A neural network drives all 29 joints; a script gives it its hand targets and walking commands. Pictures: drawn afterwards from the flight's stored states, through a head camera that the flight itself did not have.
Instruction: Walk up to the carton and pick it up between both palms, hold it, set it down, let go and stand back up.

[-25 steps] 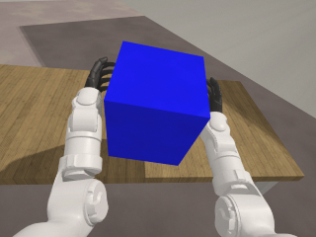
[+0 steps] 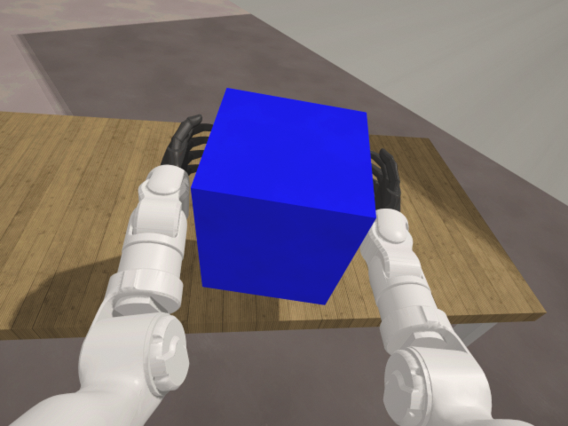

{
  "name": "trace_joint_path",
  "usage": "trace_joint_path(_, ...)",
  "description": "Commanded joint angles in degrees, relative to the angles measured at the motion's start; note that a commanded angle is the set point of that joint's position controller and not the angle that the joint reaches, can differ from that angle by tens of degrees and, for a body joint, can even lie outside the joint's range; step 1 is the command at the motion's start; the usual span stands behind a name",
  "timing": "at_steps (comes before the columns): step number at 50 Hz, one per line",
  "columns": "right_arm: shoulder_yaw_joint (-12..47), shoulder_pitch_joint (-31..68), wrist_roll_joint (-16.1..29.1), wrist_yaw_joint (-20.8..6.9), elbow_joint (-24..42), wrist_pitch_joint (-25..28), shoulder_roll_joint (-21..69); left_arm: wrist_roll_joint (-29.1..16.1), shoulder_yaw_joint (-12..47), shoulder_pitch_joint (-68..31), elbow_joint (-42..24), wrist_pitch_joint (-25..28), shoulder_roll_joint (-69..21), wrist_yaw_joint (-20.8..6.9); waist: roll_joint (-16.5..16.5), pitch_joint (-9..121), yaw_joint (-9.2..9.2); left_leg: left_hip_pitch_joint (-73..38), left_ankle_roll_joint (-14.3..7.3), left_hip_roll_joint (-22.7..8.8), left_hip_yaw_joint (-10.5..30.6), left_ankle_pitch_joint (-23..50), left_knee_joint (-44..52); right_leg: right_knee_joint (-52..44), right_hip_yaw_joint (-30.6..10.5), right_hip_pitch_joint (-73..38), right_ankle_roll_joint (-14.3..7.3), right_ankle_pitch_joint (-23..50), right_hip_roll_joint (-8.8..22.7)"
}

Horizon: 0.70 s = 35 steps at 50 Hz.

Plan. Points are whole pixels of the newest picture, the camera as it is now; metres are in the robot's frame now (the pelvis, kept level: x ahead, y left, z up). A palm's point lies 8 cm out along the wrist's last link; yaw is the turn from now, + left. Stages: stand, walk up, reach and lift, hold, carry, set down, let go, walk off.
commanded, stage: set down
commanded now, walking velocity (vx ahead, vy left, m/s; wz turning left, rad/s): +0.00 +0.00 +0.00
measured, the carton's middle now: (279, 204) +0.42 -0.03 +0.10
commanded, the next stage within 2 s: none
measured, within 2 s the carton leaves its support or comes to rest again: rests again in 1.62 s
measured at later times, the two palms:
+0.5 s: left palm (177, 172) +0.44 +0.13 +0.13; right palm (373, 210) +0.38 -0.17 +0.12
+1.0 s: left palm (184, 175) +0.46 +0.12 +0.11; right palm (367, 217) +0.39 -0.17 +0.09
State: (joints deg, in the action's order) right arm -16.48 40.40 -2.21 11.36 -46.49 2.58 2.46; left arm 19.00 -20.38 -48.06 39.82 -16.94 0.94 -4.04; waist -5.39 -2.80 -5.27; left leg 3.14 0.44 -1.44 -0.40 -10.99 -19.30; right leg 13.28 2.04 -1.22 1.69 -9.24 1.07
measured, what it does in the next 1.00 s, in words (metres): stands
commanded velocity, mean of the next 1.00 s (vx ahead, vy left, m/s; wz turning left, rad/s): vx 0.00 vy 0.00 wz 0.00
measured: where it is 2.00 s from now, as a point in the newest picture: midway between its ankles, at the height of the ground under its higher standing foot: outside the picture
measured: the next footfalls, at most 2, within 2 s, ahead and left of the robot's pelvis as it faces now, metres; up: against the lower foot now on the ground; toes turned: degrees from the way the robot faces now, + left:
none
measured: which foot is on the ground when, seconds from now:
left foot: down 0.00-1.00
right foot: down 0.00-1.00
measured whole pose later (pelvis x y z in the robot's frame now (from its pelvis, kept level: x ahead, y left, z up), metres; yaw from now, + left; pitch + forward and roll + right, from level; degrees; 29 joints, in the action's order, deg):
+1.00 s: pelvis +0.02 +0.01 +0.00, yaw -1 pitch +3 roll -1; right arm -28.2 39.6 -14.4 11.1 -47.2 7.5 8.2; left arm 19.4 -23.3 -53.0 54.7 -7.4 3.3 -5.8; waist -4.5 -0.1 -5.0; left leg 10.6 0.0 -1.1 -1.3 -11.3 -18.9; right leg 13.2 1.3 6.7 2.2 -9.4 1.6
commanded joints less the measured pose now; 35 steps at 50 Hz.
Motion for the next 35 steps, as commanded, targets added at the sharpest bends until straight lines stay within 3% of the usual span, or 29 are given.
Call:
trace_joint_path(1,17.39,44.99,-1.6,-6.95,12.84,5.04,24.89,-4.24,18.3,-31.5,-0.46,2.98,-29.45,-7.84,5.42,27.69,-0.02,-7.98,2.13,3.34,-5.14,21.87,-0.09,2.31,5.11,-6.88,1.75,25.04,-3.71)
trace_joint_path(8,15.07,44.02,-3.98,-7.01,11.13,5.45,25.23,-3.87,16.76,-32.0,3.33,4.41,-28.99,-8.36,5.08,27.87,-0.4,-7.41,2.03,3.16,-5.37,20.51,0.49,2.14,5.21,-6.13,1.87,25.01,-3.46)
trace_joint_path(21,10.15,42.25,-7.32,-7.63,7.8,6.14,25.8,-2.66,14.04,-32.85,7.09,6.47,-28.26,-8.84,7.73,27.68,-0.11,-8.4,2.99,2.67,-5.94,23.41,-0.07,1.73,5.6,-3.26,1.35,22.68,-3.7)
trace_joint_path(35,7.7,41.33,-11.71,-7.97,6.94,7.96,28.21,-2.61,13.38,-34.22,10.39,9.59,-28.18,-8.91,7.77,32.22,-0.17,-7.57,3.28,2.28,-6.05,27.33,-1.22,2.84,5.72,-2.42,1.4,26.5,-3.64)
